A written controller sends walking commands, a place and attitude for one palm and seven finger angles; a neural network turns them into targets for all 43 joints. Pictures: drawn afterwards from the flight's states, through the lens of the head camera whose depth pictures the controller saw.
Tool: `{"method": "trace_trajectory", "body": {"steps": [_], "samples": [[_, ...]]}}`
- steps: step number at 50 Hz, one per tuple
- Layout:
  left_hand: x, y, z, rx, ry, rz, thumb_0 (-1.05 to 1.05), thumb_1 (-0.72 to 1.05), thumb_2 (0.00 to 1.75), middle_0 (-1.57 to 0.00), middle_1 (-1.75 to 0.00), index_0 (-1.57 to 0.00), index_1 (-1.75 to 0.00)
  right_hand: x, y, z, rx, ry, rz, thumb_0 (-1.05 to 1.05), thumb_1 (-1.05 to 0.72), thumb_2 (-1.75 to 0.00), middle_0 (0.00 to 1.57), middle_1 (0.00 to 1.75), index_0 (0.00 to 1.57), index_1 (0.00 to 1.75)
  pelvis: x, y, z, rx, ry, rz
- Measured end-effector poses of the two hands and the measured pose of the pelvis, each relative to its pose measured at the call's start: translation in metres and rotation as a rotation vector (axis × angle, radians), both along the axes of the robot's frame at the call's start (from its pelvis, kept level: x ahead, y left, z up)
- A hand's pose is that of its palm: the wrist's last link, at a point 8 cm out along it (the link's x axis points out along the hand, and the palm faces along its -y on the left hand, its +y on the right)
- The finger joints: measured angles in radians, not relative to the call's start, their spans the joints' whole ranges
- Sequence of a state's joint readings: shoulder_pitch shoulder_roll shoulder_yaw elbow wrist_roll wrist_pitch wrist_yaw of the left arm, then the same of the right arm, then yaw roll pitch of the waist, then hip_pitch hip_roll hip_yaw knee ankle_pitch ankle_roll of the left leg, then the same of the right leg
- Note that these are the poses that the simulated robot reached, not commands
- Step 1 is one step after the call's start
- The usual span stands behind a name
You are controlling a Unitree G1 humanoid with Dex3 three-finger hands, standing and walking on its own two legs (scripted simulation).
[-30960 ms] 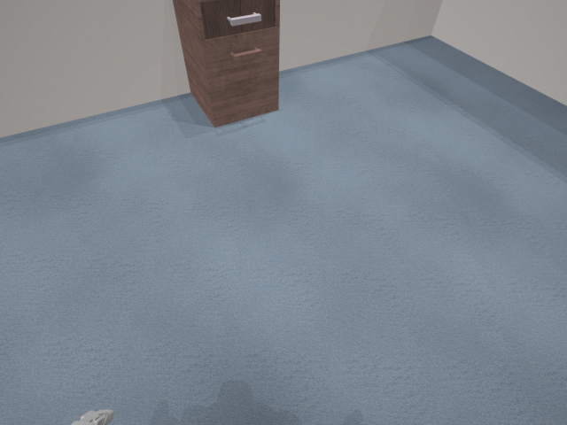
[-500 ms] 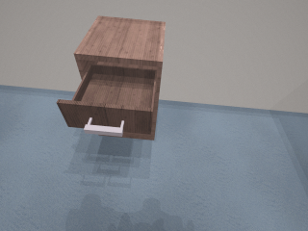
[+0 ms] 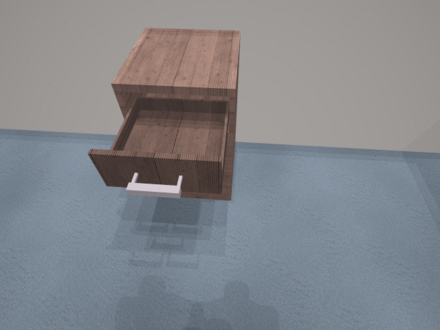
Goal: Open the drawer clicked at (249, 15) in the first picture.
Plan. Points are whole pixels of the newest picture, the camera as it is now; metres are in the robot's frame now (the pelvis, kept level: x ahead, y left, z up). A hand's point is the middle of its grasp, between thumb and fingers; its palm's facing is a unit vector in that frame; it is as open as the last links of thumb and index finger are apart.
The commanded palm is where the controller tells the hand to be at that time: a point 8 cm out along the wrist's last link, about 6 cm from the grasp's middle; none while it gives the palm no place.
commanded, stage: let the arm hang, fingers relaxed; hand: left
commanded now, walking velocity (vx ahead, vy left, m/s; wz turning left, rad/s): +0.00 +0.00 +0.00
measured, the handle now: (156, 183) +0.53 +0.23 -0.18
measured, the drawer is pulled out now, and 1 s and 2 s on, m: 0.30 0.30 0.30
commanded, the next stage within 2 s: look to check the result in 0.30 s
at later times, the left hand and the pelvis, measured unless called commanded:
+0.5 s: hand out of the picture -0.01 +0.14 -0.17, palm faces +0.03 -0.98 -0.17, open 7.3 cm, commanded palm none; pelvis +0.00 -0.01 +0.00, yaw +0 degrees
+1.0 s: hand out of the picture -0.01 +0.14 -0.17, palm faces +0.04 -0.98 -0.17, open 7.3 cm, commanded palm none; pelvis +0.01 -0.02 +0.00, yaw +0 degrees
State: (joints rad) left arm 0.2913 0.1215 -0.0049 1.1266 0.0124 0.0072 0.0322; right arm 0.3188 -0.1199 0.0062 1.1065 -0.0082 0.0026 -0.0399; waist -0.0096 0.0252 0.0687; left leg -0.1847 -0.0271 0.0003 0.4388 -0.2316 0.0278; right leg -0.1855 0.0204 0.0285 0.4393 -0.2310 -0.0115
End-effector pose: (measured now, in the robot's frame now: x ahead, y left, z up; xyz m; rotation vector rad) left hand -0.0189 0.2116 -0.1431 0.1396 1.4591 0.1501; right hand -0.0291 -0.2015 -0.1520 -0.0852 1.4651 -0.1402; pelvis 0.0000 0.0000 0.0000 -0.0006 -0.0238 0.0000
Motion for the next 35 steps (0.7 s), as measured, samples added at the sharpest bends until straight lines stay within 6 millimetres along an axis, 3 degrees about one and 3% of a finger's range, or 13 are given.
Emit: {"method": "trace_trajectory", "body": {"steps": [3, 10, 24, 35], "samples": [[0.014, -0.003, -0.001, 0.004, -0.032, -0.016, 0.01, 0.93, 0.9, -0.2, -0.3, -0.2, -0.3, 0.001, 0.003, -0.001, 0.012, -0.012, -0.014, 0.0, -0.9, -0.9, 0.2, 0.3, 0.2, 0.3, 0.001, -0.002, 0.0, 0.001, -0.001, -0.004], [0.024, -0.002, 0.0, 0.016, -0.063, -0.013, 0.01, 0.94, 0.9, -0.2, -0.3, -0.2, -0.3, 0.001, 0.001, -0.001, 0.012, -0.019, -0.029, 0.0, -0.9, -0.9, 0.2, 0.3, 0.2, 0.3, 0.002, -0.007, 0.0, 0.001, -0.001, -0.005], [0.006, -0.016, -0.002, -0.012, -0.009, 0.009, 0.0, 0.92, 0.9, -0.2, -0.3, -0.19, -0.3, 0.0, -0.017, 0.003, -0.026, 0.001, -0.028, 0.0, -0.9, -0.9, 0.2, 0.3, 0.2, 0.3, 0.005, -0.012, 0.001, 0.001, 0.0, -0.008], [-0.001, -0.023, -0.002, -0.021, 0.012, 0.019, 0.0, 0.91, 0.9, -0.2, -0.3, -0.19, -0.3, 0.005, -0.018, 0.003, -0.02, -0.001, -0.021, 0.0, -0.9, -0.9, 0.2, 0.3, 0.2, 0.3, 0.005, -0.016, 0.001, 0.001, 0.002, -0.004]]}}
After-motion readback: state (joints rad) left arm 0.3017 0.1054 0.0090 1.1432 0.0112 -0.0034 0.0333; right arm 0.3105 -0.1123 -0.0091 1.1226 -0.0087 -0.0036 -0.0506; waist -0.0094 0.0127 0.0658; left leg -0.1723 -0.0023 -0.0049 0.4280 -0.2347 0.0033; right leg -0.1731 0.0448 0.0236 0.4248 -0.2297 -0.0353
